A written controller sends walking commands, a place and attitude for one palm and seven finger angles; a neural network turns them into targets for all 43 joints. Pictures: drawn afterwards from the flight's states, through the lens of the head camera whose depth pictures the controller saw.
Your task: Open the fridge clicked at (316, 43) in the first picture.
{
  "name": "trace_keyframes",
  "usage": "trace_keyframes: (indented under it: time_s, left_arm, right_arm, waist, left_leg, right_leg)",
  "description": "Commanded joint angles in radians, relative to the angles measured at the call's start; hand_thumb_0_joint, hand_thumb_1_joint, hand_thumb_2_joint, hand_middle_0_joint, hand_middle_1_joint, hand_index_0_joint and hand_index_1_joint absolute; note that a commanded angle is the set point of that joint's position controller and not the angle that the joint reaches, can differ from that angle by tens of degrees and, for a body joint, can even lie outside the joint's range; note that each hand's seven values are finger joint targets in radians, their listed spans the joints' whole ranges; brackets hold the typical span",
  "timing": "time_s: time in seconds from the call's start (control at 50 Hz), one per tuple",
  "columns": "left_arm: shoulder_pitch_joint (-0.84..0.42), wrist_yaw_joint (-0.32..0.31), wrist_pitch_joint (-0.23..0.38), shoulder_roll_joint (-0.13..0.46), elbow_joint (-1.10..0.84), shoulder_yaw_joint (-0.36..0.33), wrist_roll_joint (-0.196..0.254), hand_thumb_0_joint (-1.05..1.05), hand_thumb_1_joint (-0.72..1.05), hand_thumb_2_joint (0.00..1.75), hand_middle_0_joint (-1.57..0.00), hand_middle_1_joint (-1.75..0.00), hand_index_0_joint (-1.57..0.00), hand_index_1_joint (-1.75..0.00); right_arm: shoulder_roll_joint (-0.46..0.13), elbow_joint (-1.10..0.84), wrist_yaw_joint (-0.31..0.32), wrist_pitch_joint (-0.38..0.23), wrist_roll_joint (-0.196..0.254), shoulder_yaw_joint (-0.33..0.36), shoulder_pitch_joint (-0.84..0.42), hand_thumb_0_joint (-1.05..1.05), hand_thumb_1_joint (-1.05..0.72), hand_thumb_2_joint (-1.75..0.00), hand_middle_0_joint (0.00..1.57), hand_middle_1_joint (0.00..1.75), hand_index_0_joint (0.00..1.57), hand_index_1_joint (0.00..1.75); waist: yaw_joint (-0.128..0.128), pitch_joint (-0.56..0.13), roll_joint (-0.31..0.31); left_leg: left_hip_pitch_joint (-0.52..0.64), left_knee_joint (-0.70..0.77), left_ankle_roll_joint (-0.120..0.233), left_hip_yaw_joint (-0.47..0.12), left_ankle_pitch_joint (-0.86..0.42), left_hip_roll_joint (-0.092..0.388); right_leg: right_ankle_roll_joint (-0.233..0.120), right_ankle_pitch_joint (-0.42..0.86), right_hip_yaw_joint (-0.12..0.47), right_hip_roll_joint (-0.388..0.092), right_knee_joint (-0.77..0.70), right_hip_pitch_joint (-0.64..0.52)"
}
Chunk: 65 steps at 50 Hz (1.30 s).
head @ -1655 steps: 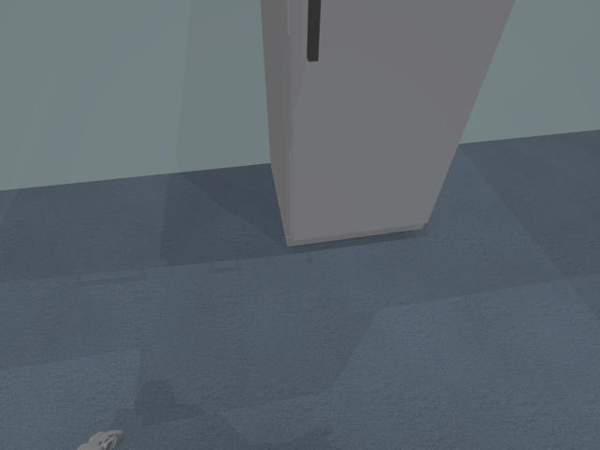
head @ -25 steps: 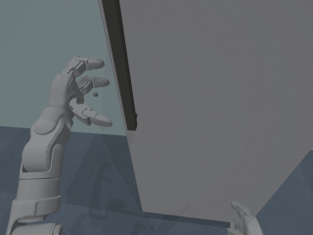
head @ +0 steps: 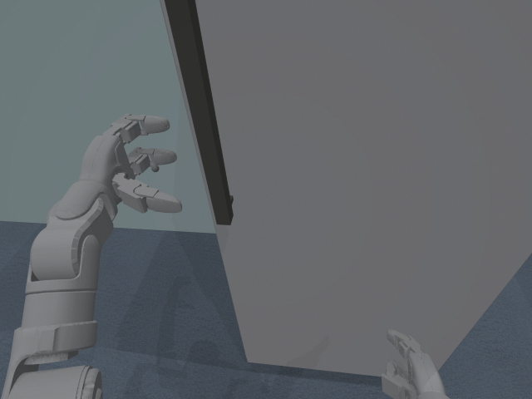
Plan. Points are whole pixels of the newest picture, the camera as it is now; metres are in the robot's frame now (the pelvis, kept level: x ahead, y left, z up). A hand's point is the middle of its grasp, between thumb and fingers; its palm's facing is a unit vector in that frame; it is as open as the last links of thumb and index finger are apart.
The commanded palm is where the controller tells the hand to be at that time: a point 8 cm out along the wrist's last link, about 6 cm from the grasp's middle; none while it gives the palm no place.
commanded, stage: move the hooked fingers beside the handle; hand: left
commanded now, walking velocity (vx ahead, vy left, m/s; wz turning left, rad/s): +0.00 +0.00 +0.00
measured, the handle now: (211, 126) +0.41 +0.11 +0.25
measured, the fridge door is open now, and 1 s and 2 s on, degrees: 0 0 0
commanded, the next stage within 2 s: feel for the door with the fingertips in 1.24 s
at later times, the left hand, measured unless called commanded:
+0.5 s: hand (170, 179) +0.34 +0.15 +0.21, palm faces -0.06 -1.00 -0.04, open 14.0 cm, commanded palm +0.32 +0.22 +0.24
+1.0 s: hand (144, 153) +0.36 +0.19 +0.24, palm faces +0.05 -1.00 -0.06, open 14.0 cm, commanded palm +0.32 +0.23 +0.23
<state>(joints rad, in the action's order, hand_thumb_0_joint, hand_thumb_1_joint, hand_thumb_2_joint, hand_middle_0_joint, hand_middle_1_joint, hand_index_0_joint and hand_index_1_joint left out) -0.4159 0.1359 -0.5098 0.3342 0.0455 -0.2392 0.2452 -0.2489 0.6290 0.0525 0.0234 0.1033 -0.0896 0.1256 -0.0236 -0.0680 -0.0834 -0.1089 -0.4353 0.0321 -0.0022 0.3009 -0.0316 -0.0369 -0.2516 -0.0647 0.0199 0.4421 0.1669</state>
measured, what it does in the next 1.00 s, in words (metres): stands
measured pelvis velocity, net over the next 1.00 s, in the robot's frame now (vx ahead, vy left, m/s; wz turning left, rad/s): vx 0.00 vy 0.00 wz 0.00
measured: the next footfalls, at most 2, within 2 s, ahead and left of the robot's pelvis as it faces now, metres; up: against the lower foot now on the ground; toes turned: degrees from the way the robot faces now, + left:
none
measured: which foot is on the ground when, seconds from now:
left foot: down 0.00-1.00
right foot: down 0.00-1.00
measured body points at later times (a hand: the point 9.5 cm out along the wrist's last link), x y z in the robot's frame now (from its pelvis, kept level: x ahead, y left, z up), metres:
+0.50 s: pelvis +0.00 +0.00 +0.00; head -0.02 -0.03 +0.45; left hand +0.34 +0.21 +0.22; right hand +0.18 -0.22 -0.09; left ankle -0.04 +0.10 -0.74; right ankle -0.01 -0.09 -0.74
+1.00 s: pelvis +0.00 +0.00 +0.00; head -0.02 -0.02 +0.45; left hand +0.35 +0.24 +0.25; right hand +0.20 -0.21 -0.08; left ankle -0.04 +0.10 -0.74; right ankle -0.01 -0.09 -0.74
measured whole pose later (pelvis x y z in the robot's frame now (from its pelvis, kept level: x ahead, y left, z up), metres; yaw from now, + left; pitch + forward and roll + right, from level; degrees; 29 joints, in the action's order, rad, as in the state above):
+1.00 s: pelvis +0.00 +0.00 +0.00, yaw +0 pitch -1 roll +0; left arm -0.46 0.13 -0.42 0.35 0.06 -0.25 0.24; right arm -0.24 0.64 0.07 -0.02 0.09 -0.09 0.13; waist -0.03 -0.05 -0.06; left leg -0.10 -0.44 0.03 0.00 0.31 -0.03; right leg -0.03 -0.25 -0.07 0.02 0.43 0.16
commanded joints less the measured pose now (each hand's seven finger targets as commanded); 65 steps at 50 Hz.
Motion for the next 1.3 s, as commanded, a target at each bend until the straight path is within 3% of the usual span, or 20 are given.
trace_keyframes:
  time_s: [0.0,0.06,0.1,0.2,0.24,0.32,0.42,0.48,0.56,0.6,0.68,0.76,0.78,0.84,0.9,0.94,1.02,1.12,1.18,1.28]
  left_arm:
    - [-0.323,0.046,0.106,0.115,-0.437,-0.003,0.032,0.00,-0.50,0.30,-0.30,-1.20,-0.30,-1.20]
    - [-0.434,0.012,0.246,0.163,-0.664,-0.040,0.041,0.00,-0.50,0.30,-0.30,-1.20,-0.30,-1.20]
    - [-0.394,-0.024,0.276,0.215,-0.584,-0.100,0.039,0.00,-0.50,0.30,-0.30,-1.20,-0.30,-1.20]
    - [-0.332,-0.056,0.097,0.134,-0.107,-0.032,0.007,0.00,-0.50,0.30,-0.30,-1.20,-0.30,-1.20]
    - [-0.317,-0.034,0.017,0.106,0.030,0.016,0.000,0.00,-0.50,0.30,-0.30,-1.20,-0.30,-1.20]
    - [-0.346,0.024,0.036,0.118,-0.108,0.003,0.017,0.00,-0.50,0.30,-0.30,-1.20,-0.30,-1.20]
    - [-0.506,0.030,0.268,0.270,-0.437,-0.132,0.047,0.00,-0.50,0.30,-0.30,-1.20,-0.30,-1.20]
    - [-0.435,-0.008,0.290,0.333,-0.369,-0.199,0.027,0.00,-0.50,0.30,-0.30,-1.20,-0.30,-1.20]
    - [-0.350,-0.006,0.137,0.171,-0.074,-0.055,0.006,0.00,-0.50,0.30,-0.30,-1.20,-0.30,-1.20]
    - [-0.270,0.024,0.070,0.116,0.022,-0.006,0.016,0.00,-0.50,0.30,-0.30,-1.20,-0.30,-1.20]
    - [-0.306,0.077,0.086,0.085,-0.166,0.029,0.039,0.00,-0.50,0.30,-0.30,-1.20,-0.30,-1.20]
    - [-0.431,0.042,0.232,0.249,-0.473,-0.130,0.056,0.00,-0.50,0.30,-0.30,-1.20,-0.30,-1.20]
    - [-0.433,0.019,0.259,0.310,-0.484,-0.167,0.047,0.00,-0.50,0.30,-0.30,-1.20,-0.30,-1.20]
    - [-0.454,-0.028,0.248,0.295,-0.321,-0.178,0.026,0.00,-0.50,0.30,-0.30,-1.20,-0.30,-1.20]
    - [-0.415,-0.032,0.155,0.194,-0.172,-0.071,-0.003,0.00,-0.50,0.30,-0.30,-1.20,-0.30,-1.20]
    - [-0.346,-0.007,0.088,0.148,-0.052,-0.027,-0.002,0.00,-0.50,0.30,-0.30,-1.20,-0.30,-1.20]
    - [-0.311,0.072,0.066,0.067,-0.103,0.037,0.031,0.00,-0.50,0.30,-0.30,-1.20,-0.30,-1.20]
    - [-0.397,0.052,0.220,0.214,-0.472,-0.106,0.052,0.00,-0.50,0.30,-0.30,-1.20,-0.30,-1.20]
    - [-0.362,-0.007,0.251,0.296,-0.481,-0.181,0.029,0.00,-0.50,0.30,-0.30,-1.20,-0.30,-1.20]
    - [-0.260,-0.012,0.104,0.167,-0.212,-0.080,0.009,0.00,-0.50,0.30,-0.30,-1.20,-0.30,-1.20]
  right_arm:
    - [-0.098,-0.223,0.009,-0.070,-0.003,0.054,-0.191,0.00,-0.90,-0.90,0.20,0.30,0.20,0.30]
    - [-0.068,-0.224,0.018,-0.112,-0.021,0.044,-0.183,0.00,-0.90,-0.90,0.20,0.30,0.20,0.30]
    - [-0.073,-0.185,0.021,-0.122,-0.029,0.042,-0.166,0.00,-0.90,-0.90,0.20,0.30,0.20,0.30]
    - [-0.094,-0.110,0.025,-0.073,-0.010,0.036,-0.170,0.00,-0.90,-0.90,0.20,0.30,0.20,0.30]
    - [-0.109,-0.102,0.025,-0.049,0.003,0.035,-0.167,0.00,-0.90,-0.90,0.20,0.30,0.20,0.30]
    - [-0.112,-0.169,0.016,-0.051,0.001,0.049,-0.172,0.00,-0.90,-0.90,0.20,0.30,0.20,0.30]
    - [-0.081,-0.208,0.024,-0.103,-0.020,0.041,-0.178,0.00,-0.90,-0.90,0.20,0.30,0.20,0.30]
    - [-0.083,-0.174,0.022,-0.110,-0.024,0.044,-0.150,0.00,-0.90,-0.90,0.20,0.30,0.20,0.30]
    - [-0.102,-0.133,0.021,-0.087,-0.002,0.042,-0.146,0.00,-0.90,-0.90,0.20,0.30,0.20,0.30]
    - [-0.120,-0.129,0.020,-0.074,0.009,0.048,-0.135,0.00,-0.90,-0.90,0.20,0.30,0.20,0.30]
    - [-0.119,-0.181,0.017,-0.082,0.005,0.060,-0.151,0.00,-0.90,-0.90,0.20,0.30,0.20,0.30]
    - [-0.088,-0.214,0.022,-0.117,-0.015,0.050,-0.171,0.00,-0.90,-0.90,0.20,0.30,0.20,0.30]
    - [-0.092,-0.197,0.021,-0.118,-0.022,0.047,-0.164,0.00,-0.90,-0.90,0.20,0.30,0.20,0.30]
    - [-0.088,-0.152,0.026,-0.117,-0.021,0.047,-0.144,0.00,-0.90,-0.90,0.20,0.30,0.20,0.30]
    - [-0.093,-0.138,0.024,-0.096,-0.011,0.041,-0.151,0.00,-0.90,-0.90,0.20,0.30,0.20,0.30]
    - [-0.104,-0.130,0.023,-0.081,-0.002,0.043,-0.140,0.00,-0.90,-0.90,0.20,0.30,0.20,0.30]
    - [-0.115,-0.171,0.019,-0.073,0.003,0.053,-0.143,0.00,-0.90,-0.90,0.20,0.30,0.20,0.30]
    - [-0.083,-0.216,0.017,-0.105,-0.019,0.046,-0.167,0.00,-0.90,-0.90,0.20,0.30,0.20,0.30]
    - [-0.083,-0.186,0.012,-0.113,-0.028,0.049,-0.149,0.00,-0.90,-0.90,0.20,0.30,0.20,0.30]
    - [-0.100,-0.148,0.012,-0.079,-0.010,0.049,-0.156,0.00,-0.90,-0.90,0.20,0.30,0.20,0.30]
  waist:
    - [0.001,-0.295,0.082]
    - [-0.006,-0.404,0.000]
    - [-0.009,-0.354,0.007]
    - [0.012,0.008,0.098]
    - [0.020,0.056,0.088]
    - [0.007,-0.202,0.093]
    - [-0.015,-0.400,0.077]
    - [-0.029,-0.332,0.022]
    - [0.008,-0.034,0.018]
    - [0.015,-0.003,0.072]
    - [0.014,-0.187,0.098]
    - [-0.022,-0.372,0.082]
    - [-0.026,-0.351,0.061]
    - [-0.009,-0.244,0.072]
    - [0.005,-0.099,-0.015]
    - [0.014,-0.061,0.022]
    - [0.019,-0.188,0.089]
    - [-0.020,-0.364,0.062]
    - [-0.035,-0.326,0.039]
    - [-0.007,-0.104,0.025]
  left_leg:
    - [0.076,0.012,0.006,-0.029,-0.390,0.030]
    - [0.171,-0.001,-0.014,-0.043,-0.500,0.029]
    - [0.150,0.007,-0.019,-0.039,-0.481,0.034]
    - [-0.043,0.055,-0.002,-0.031,-0.216,0.031]
    - [-0.080,0.059,-0.001,-0.031,-0.158,0.026]
    - [-0.005,0.026,0.009,-0.031,-0.268,0.022]
    - [0.095,0.021,0.012,-0.036,-0.407,0.023]
    - [0.074,0.022,0.004,-0.024,-0.417,0.031]
    - [-0.034,0.055,-0.004,-0.023,-0.258,0.036]
    - [-0.054,0.055,0.002,-0.023,-0.225,0.038]
    - [0.026,0.023,0.008,-0.034,-0.310,0.036]
    - [0.101,0.013,0.005,-0.039,-0.417,0.025]
    - [0.096,0.016,0.003,-0.035,-0.416,0.030]
    - [0.048,0.029,0.002,-0.026,-0.377,0.036]
    - [0.013,0.046,-0.008,-0.023,-0.320,0.035]
    - [-0.015,0.046,-0.008,-0.026,-0.288,0.035]
    - [0.032,0.019,0.002,-0.036,-0.342,0.036]
    - [0.114,0.006,-0.008,-0.037,-0.495,0.031]
    - [0.106,0.006,-0.021,-0.031,-0.539,0.043]
    - [0.019,0.032,-0.023,-0.021,-0.412,0.042]
  right_leg:
    - [0.012,0.382,0.031,-0.039,-0.010,-0.115]
    - [0.006,0.432,0.028,-0.037,0.016,-0.149]
    - [0.008,0.410,0.028,-0.034,-0.002,-0.135]
    - [0.012,0.164,0.026,-0.033,-0.081,0.008]
    - [0.014,0.099,0.031,-0.035,-0.093,0.041]
    - [0.013,0.247,0.038,-0.043,-0.045,-0.074]
    - [0.010,0.400,0.049,-0.041,-0.008,-0.202]
    - [0.010,0.405,0.047,-0.045,-0.023,-0.186]
    - [0.007,0.227,0.029,-0.036,-0.072,-0.023]
    - [0.013,0.192,0.027,-0.033,-0.081,0.005]
    - [0.011,0.289,0.026,-0.037,-0.037,-0.056]
    - [0.011,0.396,0.038,-0.038,-0.008,-0.167]
    - [0.011,0.387,0.042,-0.039,-0.014,-0.164]
    - [0.012,0.347,0.035,-0.036,-0.034,-0.126]
    - [0.003,0.267,0.031,-0.037,-0.059,-0.043]
    - [0.005,0.245,0.026,-0.033,-0.063,-0.019]
    - [0.009,0.329,0.021,-0.034,-0.031,-0.051]
    - [0.005,0.464,0.027,-0.038,0.005,-0.161]
    - [0.004,0.470,0.025,-0.036,0.002,-0.161]
    - [-0.001,0.354,0.015,-0.032,-0.038,-0.062]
